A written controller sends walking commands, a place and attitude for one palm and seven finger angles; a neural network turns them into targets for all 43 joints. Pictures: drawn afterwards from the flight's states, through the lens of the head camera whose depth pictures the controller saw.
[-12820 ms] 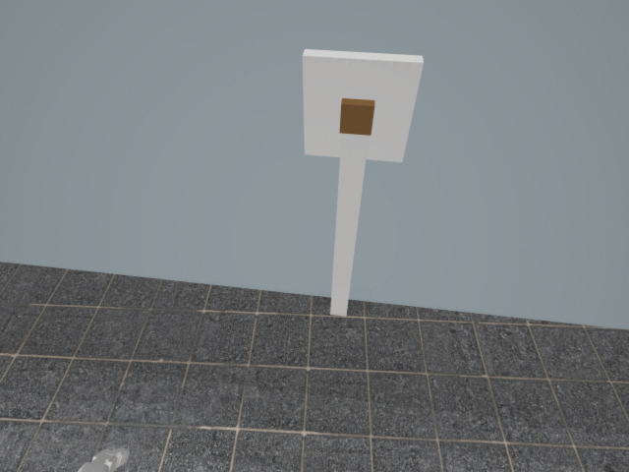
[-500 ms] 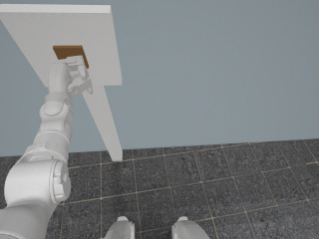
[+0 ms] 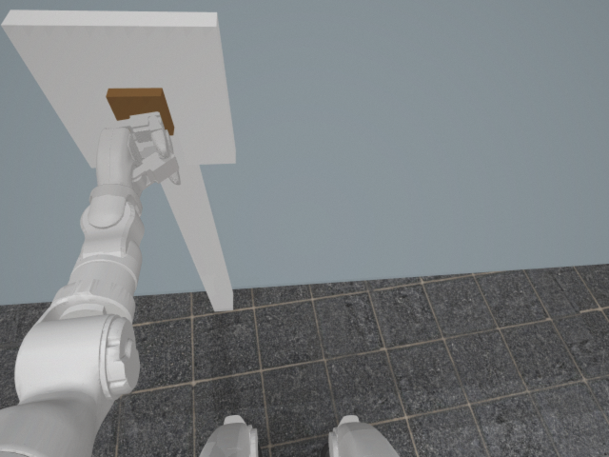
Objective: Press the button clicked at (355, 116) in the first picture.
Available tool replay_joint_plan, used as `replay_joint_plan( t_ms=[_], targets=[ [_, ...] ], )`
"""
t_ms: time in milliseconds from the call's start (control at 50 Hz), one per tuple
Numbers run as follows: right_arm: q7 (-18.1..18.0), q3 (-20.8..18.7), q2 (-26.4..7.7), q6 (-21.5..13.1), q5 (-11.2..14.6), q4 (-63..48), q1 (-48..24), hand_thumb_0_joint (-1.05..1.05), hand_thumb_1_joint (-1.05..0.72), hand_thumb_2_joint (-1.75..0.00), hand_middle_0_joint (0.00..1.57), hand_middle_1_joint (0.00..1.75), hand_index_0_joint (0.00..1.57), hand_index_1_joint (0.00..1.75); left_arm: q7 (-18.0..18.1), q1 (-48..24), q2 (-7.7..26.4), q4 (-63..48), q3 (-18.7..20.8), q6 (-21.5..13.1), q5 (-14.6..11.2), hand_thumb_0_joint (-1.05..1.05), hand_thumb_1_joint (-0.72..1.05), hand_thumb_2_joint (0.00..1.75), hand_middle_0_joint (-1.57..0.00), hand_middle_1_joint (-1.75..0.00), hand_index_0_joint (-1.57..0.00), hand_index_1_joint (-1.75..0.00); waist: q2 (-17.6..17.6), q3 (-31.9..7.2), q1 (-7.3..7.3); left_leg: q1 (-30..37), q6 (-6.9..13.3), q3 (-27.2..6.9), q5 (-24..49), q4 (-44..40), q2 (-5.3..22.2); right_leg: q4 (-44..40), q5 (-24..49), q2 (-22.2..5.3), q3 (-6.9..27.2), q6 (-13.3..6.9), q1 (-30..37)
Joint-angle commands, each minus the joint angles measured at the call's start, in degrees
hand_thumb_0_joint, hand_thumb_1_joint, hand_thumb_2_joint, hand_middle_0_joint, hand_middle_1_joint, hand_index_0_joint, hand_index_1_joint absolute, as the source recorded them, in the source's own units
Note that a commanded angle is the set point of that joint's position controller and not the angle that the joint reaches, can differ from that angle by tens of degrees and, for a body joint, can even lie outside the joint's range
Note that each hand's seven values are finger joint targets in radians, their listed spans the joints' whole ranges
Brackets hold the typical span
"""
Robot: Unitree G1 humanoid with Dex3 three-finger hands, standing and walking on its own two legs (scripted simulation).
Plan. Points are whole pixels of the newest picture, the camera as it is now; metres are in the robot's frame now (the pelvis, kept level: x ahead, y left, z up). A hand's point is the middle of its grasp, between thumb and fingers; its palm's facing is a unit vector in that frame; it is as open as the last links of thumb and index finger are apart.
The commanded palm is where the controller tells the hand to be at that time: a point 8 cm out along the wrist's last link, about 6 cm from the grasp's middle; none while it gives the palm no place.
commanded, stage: pull the fist back off the button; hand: left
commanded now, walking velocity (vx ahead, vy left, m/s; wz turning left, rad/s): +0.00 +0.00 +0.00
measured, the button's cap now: (143, 109) +0.54 +0.19 +0.13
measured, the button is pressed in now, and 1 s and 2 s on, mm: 6 0 0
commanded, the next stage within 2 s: draw the hand back to the body in 0.72 s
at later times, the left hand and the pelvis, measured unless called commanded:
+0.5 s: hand (170, 194) +0.43 +0.15 +0.09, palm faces +0.03 -1.00 +0.00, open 3.1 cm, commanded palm +0.40 +0.20 +0.10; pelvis +0.04 +0.00 +0.02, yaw +0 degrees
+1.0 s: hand (156, 211) +0.38 +0.15 +0.12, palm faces +0.03 -1.00 -0.03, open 3.1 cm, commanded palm +0.34 +0.21 +0.12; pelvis +0.05 -0.02 +0.03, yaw +0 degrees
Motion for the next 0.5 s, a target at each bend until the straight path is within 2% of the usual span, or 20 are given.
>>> replay_joint_plan(
  t_ms=[0, 60, 100, 140, 160, 180, 200, 220, 240, 260, 300, 320, 340, 360, 420, 440, 480],
  targets=[
    [-0.2, -4.0, -9.2, -0.8, 0.0, -6.0, 3.9, 0.0, -0.9, -0.9, 0.2, 0.3, 0.2, 0.3, 1.5, -23.8, 10.9, -15.8, 1.5, -3.8, -1.6, 0.0, 0.9, 0.9, -1.3, -1.5, -1.3, -1.5, 2.0, -22.0, -0.03, 20.1, -0.2, -3.7, 0.6, -9.7, -1.0, -8.7, 1.8, 2.3, 1.3, -0.7, 5.1],
    [-0.2, -4.0, -8.9, -0.4, 0.3, -6.3, 3.2, 0.0, -0.9, -0.9, 0.2, 0.3, 0.2, 0.3, 1.4, -23.0, 8.9, -16.9, 0.1, -3.5, -2.0, 0.0, 0.9, 0.9, -1.3, -1.5, -1.3, -1.5, 1.1, -18.8, -0.27, 19.6, -0.1, -3.7, -0.4, -10.2, -1.0, -9.3, 1.5, 2.3, 1.2, -0.8, 5.0],
    [-0.2, -4.2, -8.9, -0.3, 0.5, -6.5, 2.9, 0.0, -0.9, -0.9, 0.2, 0.3, 0.2, 0.3, 1.5, -21.7, 8.7, -18.6, -0.1, -3.4, -1.9, 0.0, 0.9, 0.9, -1.3, -1.5, -1.3, -1.5, 1.6, -19.6, 0.16, 20.5, -0.2, -3.6, 0.5, -10.5, -1.1, -9.2, 2.1, 2.3, 1.2, -0.7, 5.7],
    [-0.2, -4.4, -8.6, -0.2, 0.6, -7.1, 2.1, 0.0, -0.9, -0.9, 0.2, 0.3, 0.2, 0.3, 1.4, -17.5, 7.7, -21.1, -0.2, -3.4, -2.2, 0.0, 0.9, 0.9, -1.3, -1.5, -1.3, -1.5, 3.0, -21.2, 1.47, 23.0, -0.4, -3.3, 3.6, -10.5, -1.1, -9.1, 4.4, 2.3, 1.1, -1.1, 6.8],
    [-0.1, -4.5, -8.7, -0.1, 0.5, -7.5, 2.1, 0.0, -0.9, -0.9, 0.2, 0.3, 0.2, 0.3, 1.4, -15.1, 8.5, -22.7, 0.6, -3.5, -2.4, 0.0, 0.9, 0.9, -1.3, -1.5, -1.3, -1.5, 2.7, -22.6, 2.24, 23.8, -0.4, -3.1, 6.0, -10.2, -1.1, -8.9, 6.3, 2.4, 1.1, -1.2, 8.4],
    [0.0, -4.4, -8.3, 0.0, 0.6, -7.9, 1.7, 0.0, -0.9, -0.9, 0.2, 0.3, 0.2, 0.3, 1.2, -11.7, 7.6, -23.6, 0.4, -3.2, -2.6, 0.0, 0.9, 0.9, -1.3, -1.5, -1.3, -1.5, 2.6, -23.2, 2.93, 24.3, -0.5, -2.9, 8.3, -10.3, -1.1, -8.6, 8.5, 2.4, 1.0, -1.3, 9.7],
    [0.1, -4.4, -8.2, 0.1, 0.7, -8.3, 1.4, 0.0, -0.9, -0.9, 0.2, 0.3, 0.2, 0.3, 1.2, -8.9, 7.0, -25.1, 0.5, -2.8, -3.1, 0.0, 0.9, 0.9, -1.3, -1.5, -1.3, -1.5, 1.4, -23.5, 3.39, 24.4, -0.5, -2.5, 9.8, -10.3, -1.1, -8.8, 10.2, 2.4, 0.9, -1.2, 10.9],
    [0.2, -4.4, -8.0, 0.2, 1.0, -8.9, 0.7, 0.0, -0.9, -0.9, 0.2, 0.3, 0.2, 0.3, 0.8, -6.5, 6.2, -27.0, -0.3, -2.6, -3.4, 0.0, 0.9, 0.9, -1.3, -1.5, -1.3, -1.5, 2.0, -22.6, 3.75, 24.4, -0.6, -2.1, 10.4, -10.5, -1.1, -8.9, 11.0, 2.4, 0.9, -1.2, 11.4],
    [0.3, -4.3, -7.7, 0.2, 1.0, -9.2, 0.3, 0.0, -0.9, -0.9, 0.2, 0.3, 0.2, 0.3, 0.7, -5.5, 4.4, -28.5, -1.6, -2.2, -3.8, 0.0, 0.9, 0.9, -1.3, -1.5, -1.3, -1.5, 0.9, -21.6, 3.52, 24.2, -0.5, -2.0, 10.9, -10.7, -1.2, -9.2, 12.1, 2.4, 0.9, -1.1, 12.1],
    [0.3, -4.5, -7.7, 0.2, 1.1, -9.6, 0.1, 0.0, -0.9, -0.9, 0.2, 0.3, 0.2, 0.3, 0.6, -2.7, 4.1, -29.1, -1.3, -1.7, -4.1, 0.0, 0.9, 0.9, -1.3, -1.5, -1.3, -1.5, 0.3, -20.7, 3.89, 23.9, -0.4, -1.6, 11.9, -10.6, -1.2, -9.3, 13.2, 2.5, 0.9, -1.1, 12.8],
    [0.4, -4.6, -7.4, 0.4, 1.4, -10.0, -0.7, 0.0, -0.9, -0.9, 0.2, 0.3, 0.2, 0.3, 0.5, -0.9, 2.8, -33.4, -2.9, -1.1, -4.1, 0.0, 0.9, 0.9, -1.3, -1.5, -1.3, -1.5, 0.9, -20.1, 3.65, 24.7, -0.4, -1.4, 13.5, -10.8, -1.1, -9.4, 15.1, 2.4, 0.9, -1.0, 13.2],
    [0.4, -4.6, -7.3, 0.3, 1.5, -10.3, -0.9, 0.0, -0.9, -0.9, 0.2, 0.3, 0.2, 0.3, 0.4, 1.2, 2.0, -35.1, -3.4, -0.8, -4.4, 0.0, 0.9, 0.9, -1.3, -1.5, -1.3, -1.5, 0.4, -20.0, 4.16, 25.0, -0.4, -1.5, 14.3, -11.0, -1.1, -9.4, 15.9, 2.4, 0.8, -1.0, 13.9],
    [0.4, -4.7, -7.2, 0.2, 1.6, -10.4, -1.3, 0.0, -0.9, -0.9, 0.2, 0.3, 0.2, 0.3, 0.5, 1.8, 1.3, -36.7, -4.2, -0.4, -4.6, 0.0, 0.9, 0.9, -1.3, -1.5, -1.3, -1.5, 0.3, -19.1, 3.8, 25.3, -0.4, -1.3, 14.5, -11.2, -1.1, -9.8, 16.3, 2.4, 0.8, -0.9, 14.0],
    [0.3, -4.7, -7.1, 0.1, 1.6, -10.7, -1.5, 0.0, -0.9, -0.9, 0.2, 0.3, 0.2, 0.3, 0.6, 3.6, 0.9, -39.0, -4.4, -0.4, -4.8, 0.0, 0.9, 0.9, -1.3, -1.5, -1.3, -1.5, 0.1, -19.2, 4.11, 25.9, -0.4, -1.4, 15.9, -11.2, -1.0, -9.6, 17.3, 2.4, 0.7, -1.0, 14.7],
    [0.3, -4.8, -6.6, -0.3, 1.8, -10.9, -2.8, 0.0, -0.9, -0.9, 0.2, 0.3, 0.2, 0.3, 0.9, 6.5, -1.2, -44.5, -6.3, 0.0, -5.0, 0.0, 0.9, 0.9, -1.3, -1.5, -1.3, -1.5, 1.9, -19.6, 4.3, 27.8, -0.6, -1.5, 17.6, -11.4, -1.0, -9.6, 18.5, 2.1, 0.7, -0.9, 15.0],
    [0.2, -4.8, -6.5, -0.5, 1.8, -10.8, -3.1, 0.0, -0.9, -0.9, 0.2, 0.3, 0.2, 0.3, 1.1, 7.1, -1.4, -46.4, -6.6, 0.1, -5.1, 0.0, 0.9, 0.9, -1.3, -1.5, -1.3, -1.5, 1.5, -19.7, 4.11, 28.3, -0.6, -1.5, 17.9, -11.3, -1.0, -9.7, 19.0, 2.1, 0.7, -0.8, 15.3],
    [0.0, -4.7, -6.5, -0.7, 1.7, -10.9, -3.6, 0.0, -0.9, -0.9, 0.2, 0.3, 0.2, 0.3, 1.5, 11.1, -0.1, -47.4, -5.2, 0.5, -5.2, 0.0, 0.9, 0.9, -1.3, -1.5, -1.3, -1.5, -0.3, -19.2, 4.78, 27.6, -0.4, -1.3, 18.2, -11.5, -1.2, -9.9, 20.4, 1.9, 0.9, -0.7, 17.1]
  ],
)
